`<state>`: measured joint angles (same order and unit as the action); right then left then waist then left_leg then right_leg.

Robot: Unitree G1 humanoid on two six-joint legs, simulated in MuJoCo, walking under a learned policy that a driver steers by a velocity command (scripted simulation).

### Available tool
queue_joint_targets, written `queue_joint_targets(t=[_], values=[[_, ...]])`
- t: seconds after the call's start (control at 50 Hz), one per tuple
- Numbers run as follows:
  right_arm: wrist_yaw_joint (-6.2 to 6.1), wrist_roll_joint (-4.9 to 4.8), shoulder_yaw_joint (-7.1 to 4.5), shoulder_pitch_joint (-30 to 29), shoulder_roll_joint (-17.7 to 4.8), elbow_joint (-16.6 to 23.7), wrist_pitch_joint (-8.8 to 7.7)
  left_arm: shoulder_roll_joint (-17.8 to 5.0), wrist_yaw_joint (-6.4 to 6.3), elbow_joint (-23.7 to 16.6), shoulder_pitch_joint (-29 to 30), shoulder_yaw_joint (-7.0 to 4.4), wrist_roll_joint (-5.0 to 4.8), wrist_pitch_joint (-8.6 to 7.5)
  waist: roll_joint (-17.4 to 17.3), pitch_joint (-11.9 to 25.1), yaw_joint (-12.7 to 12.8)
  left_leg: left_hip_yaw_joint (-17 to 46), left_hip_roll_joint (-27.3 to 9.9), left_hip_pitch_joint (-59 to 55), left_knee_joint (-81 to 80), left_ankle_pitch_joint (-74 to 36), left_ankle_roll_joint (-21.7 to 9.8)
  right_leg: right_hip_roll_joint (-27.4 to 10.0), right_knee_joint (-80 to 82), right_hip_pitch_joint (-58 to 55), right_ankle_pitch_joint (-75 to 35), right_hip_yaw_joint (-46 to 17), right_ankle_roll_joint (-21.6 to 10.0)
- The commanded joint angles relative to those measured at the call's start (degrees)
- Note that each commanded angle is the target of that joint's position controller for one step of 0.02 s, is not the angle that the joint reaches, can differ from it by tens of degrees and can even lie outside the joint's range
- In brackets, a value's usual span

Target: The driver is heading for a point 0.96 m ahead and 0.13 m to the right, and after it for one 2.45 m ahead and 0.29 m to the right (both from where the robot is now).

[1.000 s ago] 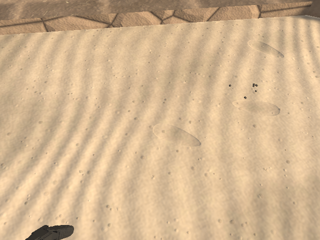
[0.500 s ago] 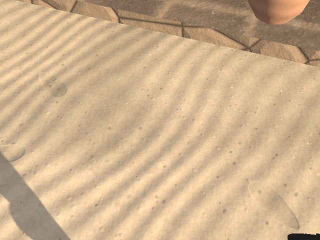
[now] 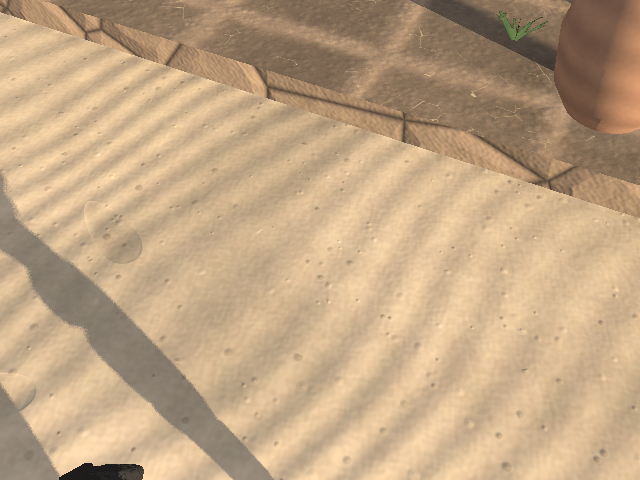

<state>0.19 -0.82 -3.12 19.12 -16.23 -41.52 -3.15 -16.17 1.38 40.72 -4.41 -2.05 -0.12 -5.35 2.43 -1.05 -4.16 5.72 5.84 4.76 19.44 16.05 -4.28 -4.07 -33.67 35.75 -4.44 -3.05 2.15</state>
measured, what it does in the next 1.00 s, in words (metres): walks ahead: right foot, then left foot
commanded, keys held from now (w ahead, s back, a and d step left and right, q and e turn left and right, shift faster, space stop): w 1.00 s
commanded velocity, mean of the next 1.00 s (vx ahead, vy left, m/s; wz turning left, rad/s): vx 0.50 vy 0.00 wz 0.05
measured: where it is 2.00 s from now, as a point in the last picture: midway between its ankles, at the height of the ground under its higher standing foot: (326, 234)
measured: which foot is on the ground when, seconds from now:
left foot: down 0.00-0.12, up 0.14-0.62, down 0.64-1.00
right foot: up 0.00-0.08, down 0.10-0.64, up 0.66-1.00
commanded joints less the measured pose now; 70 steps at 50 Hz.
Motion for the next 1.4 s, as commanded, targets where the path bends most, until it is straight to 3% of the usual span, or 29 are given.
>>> queue_joint_targets(t=[0.02, 0.1, 0.12, 0.14, 0.16, 0.18, 0.22, 0.26, 0.42, 0.56, 0.6, 0.64, 0.66, 0.68, 0.7, 0.76, 0.84, 0.96, 1.06, 1.12, 1.16, 1.18, 1.2, 1.22, 1.24, 1.26, 1.28, 1.32, 1.4], values=[[-0.33, -0.16, -2.69, 2.8, -9.7, 1.2, -0.27, -5.8, 0.8, -5.8, 6.8, -1.45, -0.27, -1.48, -7.1, -1.6, -0.7, 10.3, -17.4, -0.3, -3.3, -14.0, -8.1, 1.1, 3.7, -2.0, 2.4, 0.6, -2.0], [-0.53, 0.06, -2.3, 1.5, -8.6, 1.0, 0.64, -9.0, 0.48, -3.0, -5.4, -3.34, 0.19, -1.93, -7.4, 5.3, 6.1, 7.6, -13.9, -1.9, 11.2, -33.6, -4.6, 3.2, 7.3, -20.3, 6.3, 3.3, -6.9], [-0.69, 1.0, -1.2, 1.2, -6.4, 2.4, 0.66, -12.2, 0.13, -1.9, -15.1, -4.13, 0.89, -1.99, -2.6, 14.1, 10.0, 4.4, -10.1, 6.7, 26.9, -24.7, -2.2, -5.6, 5.2, -36.2, 3.9, -6.2, -10.9], [-0.62, -0.06, 0.02, 9.1, -2.0, 2.8, -0.32, -16.2, 0.4, 0.2, -20.2, -5.41, 0.84, -1.37, 14.2, 21.0, 7.6, -0.5, -0.8, 28.9, 47.4, 7.0, 2.5, -17.1, 9.9, -55.9, 16.6, -31.6, -20.0], [-0.48, -0.45, -0.5, 6.6, -6.1, 2.3, -0.91, -10.9, 0.7, 0.5, -21.1, -4.01, -0.82, -1.19, 11.0, 19.0, 9.6, 4.4, -2.2, 37.3, 53.7, 16.5, 2.7, -17.8, 15.8, -56.1, 29.4, -39.9, -19.4], [-0.27, -1.17, -1.37, 0.6, -8.9, 3.5, -1.18, -8.5, 0.42, 0.0, -17.6, -3.19, -0.77, -0.92, 5.8, 10.6, 10.0, 3.6, -5.2, 40.7, 55.2, 11.9, 2.4, -16.1, 16.9, -49.5, 30.6, -32.2, -16.9], [-0.23, 0.11, -1.23, -5.2, -7.8, 5.0, -1.44, -6.8, 0.25, -0.7, -11.9, -2.34, 0.4, -0.37, 0.0, 2.7, 7.5, 0.2, -9.5, 38.5, 49.4, 4.3, 2.5, -11.8, 19.3, -36.2, 20.1, -21.7, -15.5], [-0.05, 0.23, -1.28, -3.2, -6.2, 4.4, -0.99, -5.5, 0.23, -0.8, -10.2, -1.83, 0.78, -0.7, 2.7, 2.3, 4.9, -0.3, -11.5, 33.1, 45.0, 1.1, 3.1, -9.0, 21.7, -30.6, 12.7, -16.4, -15.1], [0.35, 0.54, 0.07, -13.1, -2.2, 6.2, -1.12, -8.9, -0.76, 2.6, -13.8, -2.62, -0.55, -0.21, 1.2, -0.5, 7.1, -3.7, -11.5, 32.2, 21.7, -17.1, 5.4, -5.9, 25.6, -28.5, 1.0, -3.5, -14.1], [2.36, -0.28, -0.08, -22.0, -3.1, 9.4, -2.21, -10.4, -1.25, 6.3, -19.0, -3.09, -1.22, 1.68, 1.7, -2.7, 9.0, -4.7, -8.9, 31.0, 10.5, -15.6, 2.8, -10.0, 21.3, -37.4, -1.7, -4.0, -12.6], [2.49, -0.05, -0.8, -18.4, -4.7, 8.6, -2.38, -11.5, -1.61, 6.4, -17.9, -3.44, -1.25, 2.23, 2.7, -0.4, 6.2, -6.1, -7.2, 24.8, 8.8, -11.9, 1.0, -10.2, 16.4, -39.3, -12.1, -3.4, -11.4], [1.62, 0.52, -3.08, -3.3, -9.2, 4.5, -2.26, -9.8, -1.95, 5.8, -16.6, -2.65, -0.79, 2.54, 1.2, 9.9, -1.4, -6.0, -7.7, 1.1, 8.4, -14.6, -2.7, -5.5, -1.8, -32.2, -19.4, 0.8, -8.4], [1.08, 1.84, -4.29, 4.8, -14.7, 3.5, -2.01, -4.8, -1.81, 3.7, -20.5, -0.91, 0.24, 1.73, -8.8, 19.8, -1.9, 14.3, -22.3, -22.1, 10.1, -13.2, -9.8, 0.8, -23.4, -12.2, 0.8, 3.9, -4.8], [1.31, 0.89, -4.03, 7.1, -13.9, 2.4, -1.67, -2.6, -1.41, 4.4, -23.4, -0.01, 0.01, 0.54, -18.1, 25.0, -1.2, 34.3, -28.6, -29.3, 2.0, -3.0, -14.7, 7.2, -35.2, 1.1, 38.0, -1.4, -3.4], [1.21, 0.23, -2.72, 5.0, -9.7, 2.4, -1.53, -8.3, -0.89, 3.7, -18.1, -1.51, -1.5, -0.19, -12.8, 17.6, -2.3, 30.6, -26.5, -24.4, -0.5, 4.1, -12.2, 3.6, -39.9, 7.5, 36.8, -4.2, -4.0], [1.42, 1.02, -1.32, -4.9, -6.0, 3.2, -1.61, -8.2, -0.92, 2.1, -11.2, -2.02, -0.69, -0.24, -6.5, 3.3, 2.4, 14.1, -20.3, -2.3, -6.1, -6.9, -9.1, -2.8, -32.8, 4.3, 23.3, -0.9, -3.7], [1.47, 0.82, -1.55, -6.2, -6.3, 1.6, -2.96, -5.0, -1.33, 2.6, -12.8, -1.58, -0.3, 1.76, -7.2, 1.6, 5.6, 6.4, -18.2, 5.9, -11.2, -15.3, -10.3, -4.2, -27.2, 0.2, 17.3, -0.4, -1.4], [0.22, 0.39, -1.96, -1.5, -8.5, -1.8, -2.35, -2.8, -0.62, -0.4, -0.8, -0.73, -0.1, 0.9, -5.4, -1.4, 1.9, -1.3, -15.6, 4.3, -12.5, -18.3, -7.7, -2.5, -6.1, 0.6, -0.4, 1.5, -0.8], [-0.14, 0.06, -2.41, 2.7, -9.9, -5.1, -1.23, -3.3, 1.02, -2.9, 5.9, -0.54, -0.99, 0.43, -5.5, -2.8, -0.4, -2.4, -19.4, -4.9, -10.2, -17.6, -6.8, -0.9, 1.6, 2.0, 0.3, 1.9, -2.9], [-0.66, 0.02, -2.87, 2.0, -10.5, -6.0, -0.38, -4.6, 1.87, -3.8, 5.2, -0.93, -0.99, 0.53, -6.3, -1.7, 1.2, -4.3, -21.2, -10.4, -5.4, -27.9, -4.8, 0.9, 2.9, -0.1, 8.1, 2.7, -5.8], [-1.23, 0.24, -2.92, -0.1, -10.9, -5.5, 0.42, -7.4, 1.65, -1.5, -4.5, -2.68, -0.61, 0.7, -6.6, 4.8, 6.7, -8.4, -18.7, -9.8, 7.7, -46.6, -2.3, 5.2, 4.6, -14.5, 9.1, 6.4, -8.4], [-1.8, 0.93, -2.29, 0.4, -9.6, -4.5, 0.61, -10.7, 1.12, 0.7, -13.1, -4.31, -0.69, 0.92, -4.4, 10.6, 9.9, -11.1, -16.1, -2.4, 20.5, -43.1, -0.1, 3.7, 3.8, -28.9, 6.8, 2.7, -10.4], [-1.29, 1.96, -0.3, 5.9, -4.5, -2.0, -0.53, -17.2, 0.66, 1.1, -19.4, -5.98, -0.32, 1.2, 7.6, 18.6, 8.7, -12.3, -8.3, 21.9, 43.0, -20.5, 4.2, -10.1, 4.7, -52.5, 12.9, -23.5, -20.2], [-0.66, 1.93, 0.17, 4.5, -4.0, -2.7, -2.25, -14.1, 0.78, 1.5, -20.4, -5.14, -1.53, 1.35, 10.8, 22.6, 9.3, -3.8, -2.1, 34.1, 53.6, 15.0, 5.3, -15.2, 14.8, -59.2, 20.1, -42.5, -24.3], [0.29, -0.18, -0.88, -0.1, -8.2, -1.2, -3.78, -11.3, 0.62, 0.9, -18.2, -4.07, -1.18, 1.31, 7.7, 16.2, 10.2, 0.5, -5.8, 40.2, 57.1, 13.2, 4.0, -14.0, 16.4, -55.1, 23.9, -37.1, -21.5], [0.46, -0.97, -0.71, -4.5, -8.4, 0.0, -4.64, -10.1, 0.41, 0.0, -15.0, -3.79, -0.63, 1.29, 3.2, 10.2, 9.4, -0.4, -8.3, 40.5, 54.9, 8.7, 3.1, -11.7, 16.9, -47.2, 21.0, -29.8, -19.7], [0.2, 0.02, -0.79, -6.4, -8.1, 0.5, -4.92, -8.9, 0.34, -0.5, -12.0, -3.43, -0.34, 1.36, -0.8, 5.5, 7.5, -1.1, -10.1, 38.6, 49.7, 5.2, 3.1, -9.6, 18.0, -38.7, 15.6, -24.4, -18.6], [-0.21, 1.52, -1.34, -5.8, -7.9, 0.6, -3.96, -6.9, 0.1, -2.0, -8.6, -2.75, 0.34, 1.36, 0.7, 3.5, 4.2, -0.8, -11.9, 31.8, 43.4, 1.6, 4.1, -6.7, 20.6, -29.3, 7.8, -19.8, -17.9], [-0.61, 1.84, -0.85, -8.8, -5.6, 2.1, -2.52, -9.4, -1.2, -1.7, -10.2, -3.7, -0.39, 1.16, 1.1, 1.5, 3.9, -2.2, -11.0, 30.9, 32.5, -5.9, 7.3, -4.5, 23.1, -22.8, 3.0, -14.6, -18.4]])
Velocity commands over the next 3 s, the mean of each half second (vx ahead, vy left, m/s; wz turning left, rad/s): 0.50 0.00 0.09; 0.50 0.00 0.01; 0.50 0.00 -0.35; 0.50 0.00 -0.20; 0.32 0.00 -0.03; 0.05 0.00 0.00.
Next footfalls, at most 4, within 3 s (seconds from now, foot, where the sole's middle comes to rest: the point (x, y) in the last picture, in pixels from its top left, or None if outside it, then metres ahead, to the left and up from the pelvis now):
0.10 right None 0.24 -0.14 -0.78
0.64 left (252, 460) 0.53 0.11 -0.78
1.18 right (349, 328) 0.83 -0.12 -0.78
1.66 left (282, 240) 1.11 0.03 -0.78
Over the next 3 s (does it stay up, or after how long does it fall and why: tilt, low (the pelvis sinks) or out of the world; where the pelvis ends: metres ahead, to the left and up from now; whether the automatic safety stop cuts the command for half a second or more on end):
stays up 1.34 -0.14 0.00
